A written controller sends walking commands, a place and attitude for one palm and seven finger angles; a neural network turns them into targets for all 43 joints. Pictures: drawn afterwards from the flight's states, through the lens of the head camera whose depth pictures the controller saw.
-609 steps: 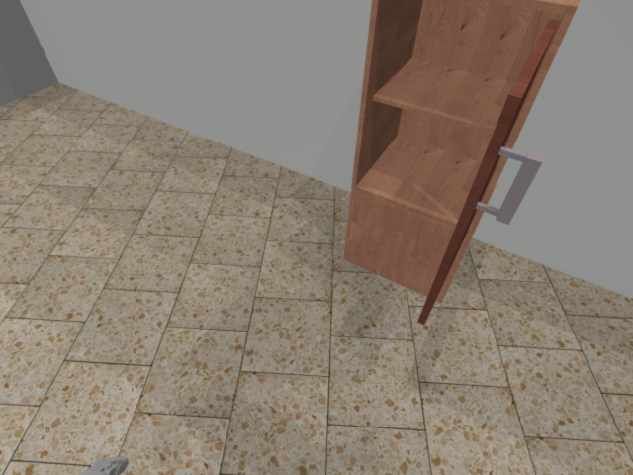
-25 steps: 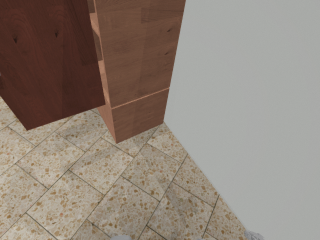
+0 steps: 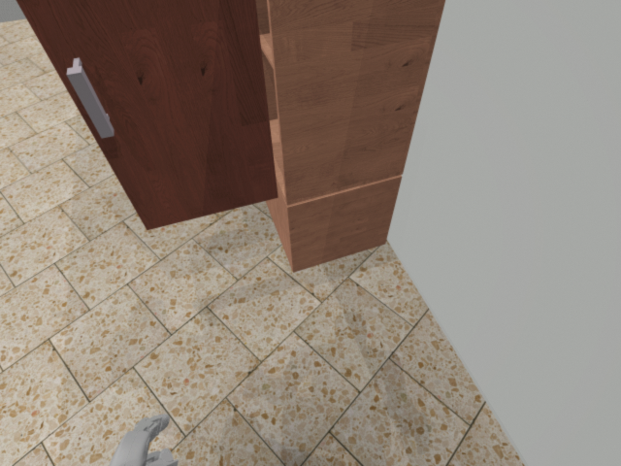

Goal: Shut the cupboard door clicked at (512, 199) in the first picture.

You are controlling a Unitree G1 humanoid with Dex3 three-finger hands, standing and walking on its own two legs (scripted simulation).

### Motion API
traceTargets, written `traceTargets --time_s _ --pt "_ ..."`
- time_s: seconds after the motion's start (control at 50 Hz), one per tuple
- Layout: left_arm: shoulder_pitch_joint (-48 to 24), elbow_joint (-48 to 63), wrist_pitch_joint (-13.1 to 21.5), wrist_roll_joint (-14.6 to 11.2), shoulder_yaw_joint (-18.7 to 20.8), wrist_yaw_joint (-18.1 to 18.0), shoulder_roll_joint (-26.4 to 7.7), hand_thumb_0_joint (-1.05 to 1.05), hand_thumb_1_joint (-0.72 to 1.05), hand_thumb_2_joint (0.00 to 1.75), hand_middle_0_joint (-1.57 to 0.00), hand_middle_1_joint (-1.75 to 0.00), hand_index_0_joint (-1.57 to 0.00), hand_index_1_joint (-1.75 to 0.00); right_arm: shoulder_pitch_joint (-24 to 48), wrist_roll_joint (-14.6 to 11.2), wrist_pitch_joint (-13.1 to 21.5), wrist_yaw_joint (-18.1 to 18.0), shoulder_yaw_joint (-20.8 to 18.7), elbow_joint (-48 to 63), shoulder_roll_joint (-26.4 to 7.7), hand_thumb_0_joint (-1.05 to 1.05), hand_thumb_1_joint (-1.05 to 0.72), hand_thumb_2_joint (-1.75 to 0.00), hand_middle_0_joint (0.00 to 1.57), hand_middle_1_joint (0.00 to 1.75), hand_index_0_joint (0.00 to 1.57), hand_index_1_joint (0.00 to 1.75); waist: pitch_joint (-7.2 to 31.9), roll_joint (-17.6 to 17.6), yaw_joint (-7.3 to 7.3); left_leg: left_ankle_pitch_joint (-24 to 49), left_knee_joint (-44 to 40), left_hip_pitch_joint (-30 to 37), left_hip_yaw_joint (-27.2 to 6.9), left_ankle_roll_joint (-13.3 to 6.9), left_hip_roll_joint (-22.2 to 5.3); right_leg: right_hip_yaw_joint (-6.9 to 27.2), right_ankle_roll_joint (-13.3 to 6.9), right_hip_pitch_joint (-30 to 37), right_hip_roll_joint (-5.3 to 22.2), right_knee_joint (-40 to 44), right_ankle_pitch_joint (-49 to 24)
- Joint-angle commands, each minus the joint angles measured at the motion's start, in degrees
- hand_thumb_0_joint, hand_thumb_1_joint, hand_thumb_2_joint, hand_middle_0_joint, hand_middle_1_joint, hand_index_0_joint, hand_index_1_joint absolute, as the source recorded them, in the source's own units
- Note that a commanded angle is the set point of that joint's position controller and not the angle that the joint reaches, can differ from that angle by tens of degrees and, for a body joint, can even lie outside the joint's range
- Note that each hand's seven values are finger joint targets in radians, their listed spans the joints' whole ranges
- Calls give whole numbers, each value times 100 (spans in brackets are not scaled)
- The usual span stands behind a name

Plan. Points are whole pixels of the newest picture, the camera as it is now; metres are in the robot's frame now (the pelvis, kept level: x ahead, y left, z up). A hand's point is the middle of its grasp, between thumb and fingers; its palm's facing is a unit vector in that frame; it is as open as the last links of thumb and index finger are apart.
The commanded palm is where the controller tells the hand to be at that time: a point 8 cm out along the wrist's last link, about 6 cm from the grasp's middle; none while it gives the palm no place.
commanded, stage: turn to face it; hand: left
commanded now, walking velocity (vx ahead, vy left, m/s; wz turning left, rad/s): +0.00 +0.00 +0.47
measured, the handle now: (92, 98) +0.73 +0.43 +0.07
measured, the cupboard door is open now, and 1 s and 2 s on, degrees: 89 89 89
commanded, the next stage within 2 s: take the last steps up to it in 0.32 s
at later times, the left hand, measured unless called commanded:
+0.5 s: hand out of the picture -0.07 +0.24 -0.19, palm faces +0.27 -0.93 -0.24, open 7.4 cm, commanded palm none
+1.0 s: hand out of the picture +0.00 +0.18 -0.15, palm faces +0.34 -0.91 -0.22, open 7.3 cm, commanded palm none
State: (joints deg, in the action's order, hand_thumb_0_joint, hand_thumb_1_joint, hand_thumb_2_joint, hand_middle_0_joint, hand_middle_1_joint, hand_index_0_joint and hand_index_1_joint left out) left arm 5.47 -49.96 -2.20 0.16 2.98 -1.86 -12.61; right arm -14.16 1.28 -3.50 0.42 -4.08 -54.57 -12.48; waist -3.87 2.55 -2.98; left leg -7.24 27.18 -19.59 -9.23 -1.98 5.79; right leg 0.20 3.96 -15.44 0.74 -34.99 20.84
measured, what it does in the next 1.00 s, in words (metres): steps on the spot, turning left: right foot, then left foot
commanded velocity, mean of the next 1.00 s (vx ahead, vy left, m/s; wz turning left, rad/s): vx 0.18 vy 0.00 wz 0.17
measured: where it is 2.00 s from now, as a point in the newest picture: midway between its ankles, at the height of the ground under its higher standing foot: (270, 439)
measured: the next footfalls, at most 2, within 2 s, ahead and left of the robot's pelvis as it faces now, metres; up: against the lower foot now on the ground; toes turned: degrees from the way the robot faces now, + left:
right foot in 0.02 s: +0.03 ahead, -0.14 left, +0.00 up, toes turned +1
left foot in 0.40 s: -0.03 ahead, +0.14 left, +0.00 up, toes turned +15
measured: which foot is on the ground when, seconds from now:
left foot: down 0.00-0.02, up 0.04-0.38, down 0.40-0.86, up 0.88-1.00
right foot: up 0.00-0.00, down 0.02-0.40, up 0.42-0.84, down 0.86-1.00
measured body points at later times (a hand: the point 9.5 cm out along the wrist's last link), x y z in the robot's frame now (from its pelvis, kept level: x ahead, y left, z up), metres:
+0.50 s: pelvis -0.04 +0.03 +0.00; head -0.02 +0.06 +0.44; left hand -0.08 +0.29 -0.17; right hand +0.12 -0.19 -0.13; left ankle -0.07 +0.13 -0.74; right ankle -0.02 -0.13 -0.69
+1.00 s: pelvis +0.03 +0.01 +0.01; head +0.02 -0.02 +0.45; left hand -0.02 +0.23 -0.14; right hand +0.07 -0.23 -0.16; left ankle -0.02 +0.14 -0.67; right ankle +0.05 -0.08 -0.74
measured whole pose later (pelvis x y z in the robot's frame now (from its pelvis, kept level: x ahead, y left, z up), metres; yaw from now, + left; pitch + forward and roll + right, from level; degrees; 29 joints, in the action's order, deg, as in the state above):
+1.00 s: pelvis +0.03 +0.01 +0.01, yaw +16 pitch -3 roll +1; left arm 18.0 -59.6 2.7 1.3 1.7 -0.7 -7.6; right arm -20.6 1.5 -1.5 0.5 -3.3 -63.9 -11.8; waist -0.5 2.1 0.2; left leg -20.1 58.4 -23.1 1.8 -0.9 -1.8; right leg -7.2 -2.4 -8.7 2.1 -26.5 15.1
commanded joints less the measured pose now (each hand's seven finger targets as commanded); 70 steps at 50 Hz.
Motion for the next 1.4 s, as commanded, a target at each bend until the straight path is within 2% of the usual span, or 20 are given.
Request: traceTargets --time_s 0.0,0.04,0.1,0.26,0.34,0.38,0.4,0.52,0.72,0.8,0.82,0.84,0.86,0.94,1.02,1.26,1.32,1.34,1.36,1.38 --pt "929 271 182 143 396 -113 -1521 0 90 90 -20 -30 -20 -30 353 -115 111 -4 -245 726 -466 0 -90 -90 20 30 20 30 647 -1925 584 -2158 1812 -1824 199 432 105 2295 -1043 1803 2420 2416 182" --pt "89 546 151 94 268 -123 -1227 0 90 90 -20 -30 -20 -30 230 8 28 40 -335 641 -755 0 -90 -90 20 30 20 30 218 -838 182 -2021 3734 -1224 168 381 -223 1604 -1309 -63 2436 2403 -75" --pt "-278 527 222 70 173 -74 -832 0 90 90 -20 -30 -20 -30 -97 16 -47 109 -312 377 -661 0 -90 -90 20 30 20 30 -60 -1252 -62 -1341 4390 -1203 528 519 -506 471 -932 -169 1639 2007 -981" --pt "1078 18 233 182 277 -19 -1207 0 90 90 -20 -30 -20 -30 800 -73 105 58 -66 548 -393 0 -90 -90 20 30 20 30 269 -1451 619 -2089 1852 -491 1183 595 -565 165 -1176 1009 1824 1133 -3395" --pt "950 -95 190 100 279 4 -1245 0 90 90 -20 -30 -20 -30 204 -92 219 10 -27 317 -506 0 -90 -90 20 30 20 30 700 -1453 290 -642 -181 894 1350 481 -463 -262 -645 798 1556 279 -3560" --pt "977 107 119 2 163 47 -672 0 90 90 -20 -30 -20 -30 -111 -27 323 -30 -214 279 -1359 0 -90 -90 20 30 20 30 1020 910 86 2254 -637 2484 -686 -242 -2320 -865 34 -1191 669 -1336 -224" --pt "675 173 77 35 45 18 -505 0 90 90 -20 -30 -20 -30 -317 -49 264 -61 -241 229 -1565 0 -90 -90 20 30 20 30 983 1207 -40 3344 -644 2052 -907 -757 -2876 -451 38 -1221 577 -1939 1532" --pt "684 -330 109 119 75 216 -489 0 90 90 -20 -30 -20 -30 176 9 389 -162 -27 141 -945 0 -90 -90 20 30 20 30 188 766 178 -528 -1332 1363 -355 -706 -1972 -315 -75 -1460 507 -2531 367" --pt "415 -339 272 116 -9 280 -266 0 90 90 -20 -30 -20 -30 -408 28 508 -158 -52 -204 -814 0 -90 -90 20 30 20 30 -156 553 82 -1630 -1667 1106 -657 -864 -2028 -427 -151 -924 423 -610 238" --pt "1386 -755 358 123 52 261 -299 0 90 90 -20 -30 -20 -30 -200 -10 489 -141 -13 -308 -667 0 -90 -90 20 30 20 30 -77 111 565 -2128 -809 -101 -170 -475 -1537 -566 -211 1068 187 759 -528" --pt "1834 -892 420 150 118 222 -497 0 90 90 -20 -30 -20 -30 -177 -35 513 -137 31 -294 -452 0 -90 -90 20 30 20 30 6 -476 775 -2332 32 -766 177 -254 -1129 -36 -303 1807 559 1284 45" --pt "2270 -1000 469 201 217 158 -983 0 90 90 -20 -30 -20 -30 -157 -93 541 -108 120 -156 -80 0 -90 -90 20 30 20 30 3 -1948 950 -2470 1649 -1769 1031 26 -441 1801 -760 2300 1859 2238 1354" --pt "2564 -1008 448 116 250 108 -1164 0 90 90 -20 -30 -20 -30 222 -29 523 -66 62 51 -335 0 -90 -90 20 30 20 30 -202 -1883 1099 -2646 2725 -2063 920 36 -581 2901 -1230 1732 2563 2959 2229" --pt "1539 -835 547 83 80 59 -395 0 90 90 -20 -30 -20 -30 -106 37 424 44 -44 -309 -264 0 -90 -90 20 30 20 30 -652 -868 405 -1039 3609 -1679 804 153 -1157 1471 -1042 412 1939 2992 1383" --pt "1785 -1014 663 66 -10 71 -150 0 90 90 -20 -30 -20 -30 -378 27 374 80 -23 -506 37 0 -90 -90 20 30 20 30 -453 -855 275 -266 3422 -1503 1075 351 -1147 201 -887 542 1414 2875 -404" --pt "2489 -1519 676 144 24 16 -197 0 90 90 -20 -30 -20 -30 963 -27 579 139 68 -24 231 0 -90 -90 20 30 20 30 -480 -1079 615 -563 1119 -993 1526 209 -1090 -32 -1138 1243 1630 2179 -2319" --pt "2245 -1496 619 113 63 25 -243 0 90 90 -20 -30 -20 -30 -170 17 678 44 3 -365 -28 0 -90 -90 20 30 20 30 75 -726 47 -318 182 973 1727 99 -764 -426 -900 697 1293 665 -2828" --pt "2372 -1477 607 72 34 53 -54 0 90 90 -20 -30 -20 -30 -962 56 725 -28 -87 -607 -448 0 -90 -90 20 30 20 30 718 73 -221 -171 -40 2376 1116 -72 -1321 -696 -676 12 907 -670 -2263" --pt "2553 -1371 610 8 -28 100 256 0 90 90 -20 -30 -20 -30 -1657 72 758 -102 -229 -768 -1091 0 -90 -90 20 30 20 30 1420 1555 -352 440 -468 3523 -1005 -623 -2886 -979 -391 -1345 142 -2404 596" --pt "2174 -1183 600 47 -24 79 113 0 90 90 -20 -30 -20 -30 -1823 -2 678 -142 -211 -818 -1167 0 -90 -90 20 30 20 30 1395 1230 -398 611 -935 3383 -1438 -949 -3263 -385 -492 -1760 117 -3320 1308"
